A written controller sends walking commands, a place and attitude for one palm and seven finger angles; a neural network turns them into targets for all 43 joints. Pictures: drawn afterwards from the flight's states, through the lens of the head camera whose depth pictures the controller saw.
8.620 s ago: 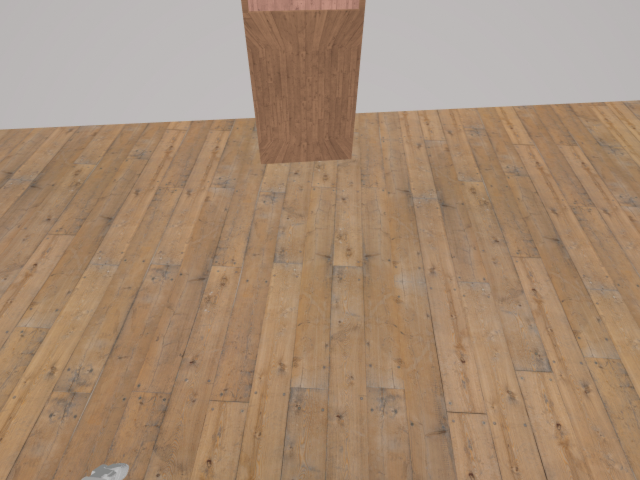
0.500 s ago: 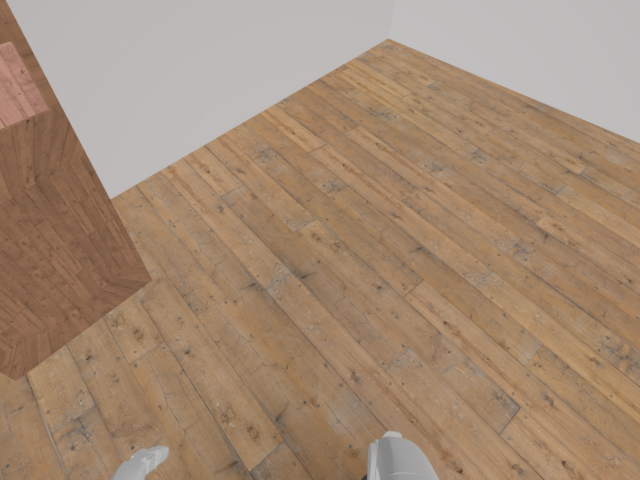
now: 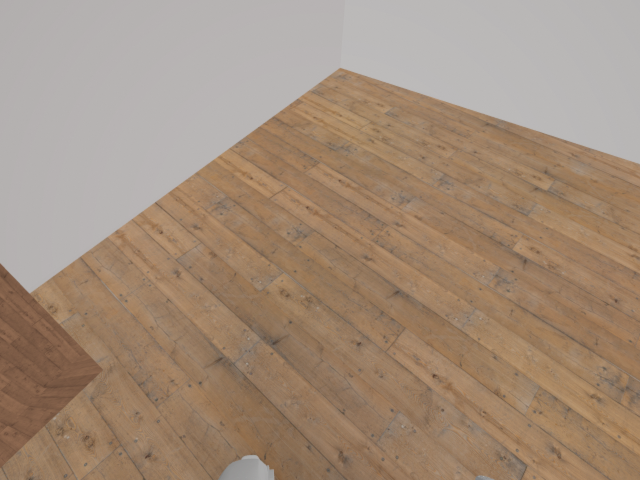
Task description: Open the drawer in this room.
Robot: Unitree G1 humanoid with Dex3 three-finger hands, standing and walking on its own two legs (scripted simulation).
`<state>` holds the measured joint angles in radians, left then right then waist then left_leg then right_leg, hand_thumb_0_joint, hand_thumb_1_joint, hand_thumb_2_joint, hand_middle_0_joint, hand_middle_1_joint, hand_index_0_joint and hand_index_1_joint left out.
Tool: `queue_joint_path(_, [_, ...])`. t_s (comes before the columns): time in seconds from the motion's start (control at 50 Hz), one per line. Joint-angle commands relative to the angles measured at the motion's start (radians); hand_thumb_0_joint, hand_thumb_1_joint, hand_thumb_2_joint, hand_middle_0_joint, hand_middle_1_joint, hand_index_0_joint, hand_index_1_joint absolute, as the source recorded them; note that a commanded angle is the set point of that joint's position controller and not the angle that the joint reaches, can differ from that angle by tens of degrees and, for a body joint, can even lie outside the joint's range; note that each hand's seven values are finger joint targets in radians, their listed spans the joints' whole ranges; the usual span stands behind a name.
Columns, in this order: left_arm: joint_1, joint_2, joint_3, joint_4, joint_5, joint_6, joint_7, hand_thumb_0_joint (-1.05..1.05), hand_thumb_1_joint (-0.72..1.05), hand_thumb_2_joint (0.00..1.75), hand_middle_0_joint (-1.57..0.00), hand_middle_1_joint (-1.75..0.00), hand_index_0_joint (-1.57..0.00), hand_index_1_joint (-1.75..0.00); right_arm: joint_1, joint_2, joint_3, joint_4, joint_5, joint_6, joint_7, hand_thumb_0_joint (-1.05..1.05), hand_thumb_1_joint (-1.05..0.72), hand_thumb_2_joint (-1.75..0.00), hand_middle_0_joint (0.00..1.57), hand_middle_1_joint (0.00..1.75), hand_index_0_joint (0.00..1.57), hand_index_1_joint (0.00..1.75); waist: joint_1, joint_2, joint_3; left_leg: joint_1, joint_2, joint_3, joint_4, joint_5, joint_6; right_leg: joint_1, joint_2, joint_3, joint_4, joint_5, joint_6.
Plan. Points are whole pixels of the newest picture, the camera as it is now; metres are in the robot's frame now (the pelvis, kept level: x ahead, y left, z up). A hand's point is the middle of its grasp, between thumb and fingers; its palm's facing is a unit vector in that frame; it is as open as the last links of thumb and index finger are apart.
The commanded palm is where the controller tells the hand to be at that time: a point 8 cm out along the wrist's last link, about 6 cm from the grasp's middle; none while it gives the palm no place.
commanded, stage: turn to face it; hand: left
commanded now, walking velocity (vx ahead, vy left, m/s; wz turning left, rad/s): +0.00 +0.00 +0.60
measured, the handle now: out of the picture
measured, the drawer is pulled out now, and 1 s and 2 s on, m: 0.00 0.00 0.00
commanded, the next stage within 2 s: take the last steps up to it in 1.62 s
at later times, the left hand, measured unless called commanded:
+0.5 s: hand out of the picture +0.08 +0.24 -0.16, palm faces +0.26 -0.93 -0.24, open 7.3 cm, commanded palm none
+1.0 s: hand out of the picture +0.01 +0.16 -0.15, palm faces +0.54 -0.79 -0.27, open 7.3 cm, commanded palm none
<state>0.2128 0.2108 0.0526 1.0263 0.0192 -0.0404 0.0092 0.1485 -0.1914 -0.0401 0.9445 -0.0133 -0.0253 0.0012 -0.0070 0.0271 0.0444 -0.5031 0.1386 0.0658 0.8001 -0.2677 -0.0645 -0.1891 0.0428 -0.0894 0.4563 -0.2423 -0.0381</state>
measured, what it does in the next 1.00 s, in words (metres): steps on the spot, turning left: left foot, then right foot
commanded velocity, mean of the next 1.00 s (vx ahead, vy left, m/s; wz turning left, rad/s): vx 0.00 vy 0.00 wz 0.60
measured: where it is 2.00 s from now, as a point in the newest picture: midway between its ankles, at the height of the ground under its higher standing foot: outside the picture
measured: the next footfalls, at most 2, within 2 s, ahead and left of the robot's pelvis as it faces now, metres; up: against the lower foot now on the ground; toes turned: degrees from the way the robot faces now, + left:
left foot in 0.06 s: +0.15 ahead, +0.12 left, +0.00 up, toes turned +9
right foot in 0.64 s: +0.12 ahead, -0.12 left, +0.00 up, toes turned +19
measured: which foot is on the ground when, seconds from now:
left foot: up 0.00-0.04, down 0.06-0.64, up 0.66-1.00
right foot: down 0.00-0.08, up 0.10-0.62, down 0.64-1.00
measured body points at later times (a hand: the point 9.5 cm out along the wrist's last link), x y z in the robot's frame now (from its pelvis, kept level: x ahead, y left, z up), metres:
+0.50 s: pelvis +0.05 +0.02 +0.00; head +0.09 +0.04 +0.45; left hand +0.07 +0.29 -0.14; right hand +0.15 -0.22 -0.14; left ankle +0.11 +0.12 -0.73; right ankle +0.07 -0.14 -0.68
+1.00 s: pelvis +0.06 -0.04 +0.01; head +0.12 -0.03 +0.45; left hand -0.02 +0.20 -0.13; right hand +0.28 -0.22 -0.15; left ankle -0.05 +0.09 -0.67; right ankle +0.08 -0.13 -0.73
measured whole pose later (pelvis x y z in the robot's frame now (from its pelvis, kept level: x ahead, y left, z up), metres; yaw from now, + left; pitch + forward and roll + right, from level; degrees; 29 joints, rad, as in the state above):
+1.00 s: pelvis +0.06 -0.04 +0.01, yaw +34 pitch +1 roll +3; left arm 0.23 0.17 0.02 0.90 0.03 0.00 0.02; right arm 0.14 -0.28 -0.08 0.94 -0.02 0.09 0.03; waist -0.01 0.01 0.10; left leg -0.43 0.05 0.03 0.94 -0.42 -0.08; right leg -0.18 -0.13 -0.24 0.51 -0.34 -0.02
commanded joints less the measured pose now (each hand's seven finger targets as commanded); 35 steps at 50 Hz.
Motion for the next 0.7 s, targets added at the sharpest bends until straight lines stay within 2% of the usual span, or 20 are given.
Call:
queue_joint_path(0.0, [0.007,0.111,0.006,-0.024,-0.007,-0.009,0.014,0.00,0.90,0.90,-0.20,-0.30,-0.20,-0.30,0.113,-0.037,0.001,0.027,0.000,-0.003,0.002,0.00,-0.90,-0.90,0.20,0.30,0.20,0.30,-0.015,-0.112,-0.032,0.267,-0.049,0.016,-0.234,0.152,0.012,-0.056,-0.257,0.084,-0.108,0.234,-0.060])
queue_joint_path(0.02, [0.026,0.100,0.004,-0.021,-0.007,0.001,0.017,0.00,0.90,0.90,-0.20,-0.30,-0.20,-0.30,0.139,-0.070,-0.003,0.039,-0.003,-0.008,0.005,0.00,-0.90,-0.90,0.20,0.30,0.20,0.30,-0.019,-0.060,-0.037,0.347,-0.036,-0.012,-0.290,0.244,0.018,-0.085,-0.237,0.062,-0.041,0.165,-0.029])
queue_joint_path(0.04, [0.069,0.077,-0.001,-0.019,-0.008,0.012,0.018,0.00,0.90,0.90,-0.20,-0.30,-0.20,-0.30,0.160,-0.130,-0.014,0.040,-0.007,-0.009,0.005,0.00,-0.90,-0.90,0.20,0.30,0.20,0.30,-0.016,0.087,-0.046,0.400,0.048,-0.132,-0.340,0.361,0.056,-0.143,-0.176,0.016,0.075,0.008,0.017])
queue_joint_path(0.06, [0.096,0.046,-0.005,-0.028,-0.011,0.021,0.018,0.00,0.90,0.90,-0.20,-0.30,-0.20,-0.30,0.177,-0.203,-0.029,0.030,-0.014,0.001,0.005,0.00,-0.90,-0.90,0.20,0.30,0.20,0.30,-0.015,0.239,-0.027,0.397,0.187,-0.297,-0.411,0.414,0.134,-0.211,-0.103,-0.040,0.214,-0.233,0.060])
queue_joint_path(0.08, [0.083,0.053,-0.007,-0.040,-0.012,0.029,0.022,0.00,0.90,0.90,-0.20,-0.30,-0.20,-0.30,0.190,-0.210,-0.031,0.032,-0.017,0.008,-0.007,0.00,-0.90,-0.90,0.20,0.30,0.20,0.30,-0.032,0.319,-0.065,0.379,0.248,-0.470,-0.534,0.344,0.197,-0.242,-0.066,-0.011,0.415,-0.396,0.087])
queue_joint_path(0.1, [0.055,0.076,0.000,-0.042,-0.006,0.038,0.023,0.00,0.90,0.90,-0.20,-0.30,-0.20,-0.30,0.161,-0.215,-0.030,0.025,-0.015,0.016,-0.015,0.00,-0.90,-0.90,0.20,0.30,0.20,0.30,-0.027,0.266,-0.051,0.326,0.241,-0.485,-0.566,0.240,0.218,-0.259,-0.088,0.056,0.534,-0.376,0.081])
queue_joint_path(0.12, [0.033,0.085,0.010,-0.043,-0.002,0.039,0.017,0.00,0.90,0.90,-0.20,-0.30,-0.20,-0.30,0.124,-0.199,-0.028,0.012,-0.014,0.021,-0.016,0.00,-0.90,-0.90,0.20,0.30,0.20,0.30,-0.015,0.195,-0.027,0.295,0.210,-0.461,-0.562,0.174,0.226,-0.297,-0.105,0.075,0.600,-0.321,0.080])
queue_joint_path(0.16, [0.028,0.087,0.018,-0.048,0.000,0.036,0.006,0.00,0.90,0.90,-0.20,-0.30,-0.20,-0.30,0.077,-0.175,-0.026,-0.013,-0.009,0.019,-0.013,0.00,-0.90,-0.90,0.20,0.30,0.20,0.30,0.004,0.088,-0.049,0.288,0.151,-0.359,-0.549,0.179,0.217,-0.314,-0.123,0.082,0.635,-0.211,0.087])
queue_joint_path(0.22, [0.053,0.075,0.026,-0.055,0.001,0.046,0.010,0.00,0.90,0.90,-0.20,-0.30,-0.20,-0.30,0.078,-0.169,-0.039,-0.026,-0.005,0.018,-0.011,0.00,-0.90,-0.90,0.20,0.30,0.20,0.30,0.003,0.052,-0.117,0.316,0.109,-0.301,-0.546,0.186,0.209,-0.309,-0.125,0.081,0.637,-0.141,0.105])
queue_joint_path(0.32, [0.021,0.074,0.036,-0.095,0.001,0.060,0.014,0.00,0.90,0.90,-0.20,-0.30,-0.20,-0.30,0.095,-0.185,-0.054,-0.037,-0.006,0.029,-0.007,0.00,-0.90,-0.90,0.20,0.30,0.20,0.30,-0.011,0.080,-0.100,0.291,0.094,-0.362,-0.560,0.071,0.222,-0.328,-0.123,0.086,0.584,-0.132,0.121])
queue_joint_path(0.38, [-0.020,0.073,0.038,-0.122,0.000,0.061,0.015,0.00,0.90,0.90,-0.20,-0.30,-0.20,-0.30,0.111,-0.198,-0.066,-0.041,-0.010,0.036,-0.006,0.00,-0.90,-0.90,0.20,0.30,0.20,0.30,-0.028,0.107,-0.101,0.294,0.084,-0.416,-0.547,0.055,0.233,-0.318,-0.107,0.090,0.515,-0.166,0.121])
queue_joint_path(0.46, [-0.041,0.079,0.035,-0.152,-0.005,0.062,0.018,0.00,0.90,0.90,-0.20,-0.30,-0.20,-0.30,0.118,-0.217,-0.079,-0.050,-0.013,0.047,-0.005,0.00,-0.90,-0.90,0.20,0.30,0.20,0.30,-0.034,0.121,-0.111,0.295,0.076,-0.491,-0.531,0.051,0.241,-0.277,-0.079,0.097,0.425,-0.198,0.111])
queue_joint_path(0.52, [-0.010,0.080,0.034,-0.161,-0.012,0.065,0.021,0.00,0.90,0.90,-0.20,-0.30,-0.20,-0.30,0.100,-0.226,-0.087,-0.066,-0.016,0.057,-0.002,0.00,-0.90,-0.90,0.20,0.30,0.20,0.30,-0.021,0.148,-0.123,0.240,0.045,-0.526,-0.526,0.060,0.225,-0.164,-0.047,0.093,0.297,-0.205,0.094])
queue_joint_path(0.56, [0.072,0.096,0.038,-0.150,-0.016,0.063,0.023,0.00,0.90,0.90,-0.20,-0.30,-0.20,-0.30,0.057,-0.225,-0.094,-0.084,-0.015,0.064,0.002,0.00,-0.90,-0.90,0.20,0.30,0.20,0.30,0.018,0.133,-0.126,0.157,-0.005,-0.504,-0.509,0.043,0.180,-0.009,-0.028,0.071,0.100,-0.141,0.079])
queue_joint_path(0.58, [0.123,0.113,0.045,-0.141,-0.016,0.058,0.025,0.00,0.90,0.90,-0.20,-0.30,-0.20,-0.30,0.039,-0.209,-0.093,-0.096,-0.010,0.067,0.004,0.00,-0.90,-0.90,0.20,0.30,0.20,0.30,0.045,0.113,-0.133,0.072,-0.048,-0.462,-0.468,-0.010,0.132,0.121,-0.050,0.069,-0.066,-0.063,0.068])
queue_joint_path(0.6, [0.147,0.190,0.060,-0.147,-0.002,0.051,0.032,0.00,0.90,0.90,-0.20,-0.30,-0.20,-0.30,0.047,-0.151,-0.090,-0.107,0.000,0.073,0.010,0.00,-0.90,-0.90,0.20,0.30,0.20,0.30,0.054,-0.080,-0.114,-0.107,-0.150,-0.337,-0.265,-0.149,0.063,0.230,-0.240,0.254,-0.224,-0.194,0.004])
queue_joint_path(0.62, [0.070,0.267,0.063,-0.182,0.011,0.050,0.035,0.00,0.90,0.90,-0.20,-0.30,-0.20,-0.30,0.058,-0.108,-0.082,-0.131,-0.003,0.069,0.008,0.00,-0.90,-0.90,0.20,0.30,0.20,0.30,0.046,-0.335,-0.049,-0.236,-0.257,-0.126,0.047,-0.249,0.004,0.145,-0.517,0.519,-0.320,-0.291,-0.105])
queue_joint_path(0.64, [-0.035,0.245,0.055,-0.220,-0.002,0.050,0.039,0.00,0.90,0.90,-0.20,-0.30,-0.20,-0.30,0.053,-0.173,-0.093,-0.126,-0.017,0.072,0.011,0.00,-0.90,-0.90,0.20,0.30,0.20,0.30,0.009,-0.236,-0.020,-0.150,-0.176,-0.161,0.232,-0.236,0.027,-0.060,-0.543,0.459,-0.315,-0.252,-0.118])
queue_joint_path(0.66, [-0.101,0.208,0.052,-0.236,-0.003,0.047,0.041,0.00,0.90,0.90,-0.20,-0.30,-0.20,-0.30,0.066,-0.153,-0.094,-0.113,-0.015,0.083,0.015,0.00,-0.90,-0.90,0.20,0.30,0.20,0.30,-0.029,-0.225,0.001,-0.111,-0.163,-0.153,0.321,-0.201,0.028,-0.127,-0.476,0.401,-0.293,-0.186,-0.095])
queue_joint_path(0.68, [-0.141,0.165,0.037,-0.238,-0.004,0.041,0.035,0.00,0.90,0.90,-0.20,-0.30,-0.20,-0.30,0.078,-0.149,-0.088,-0.089,-0.018,0.089,0.023,0.00,-0.90,-0.90,0.20,0.30,0.20,0.30,-0.048,-0.184,0.053,-0.104,-0.132,-0.131,0.386,-0.133,0.020,-0.148,-0.406,0.272,-0.252,-0.064,-0.074])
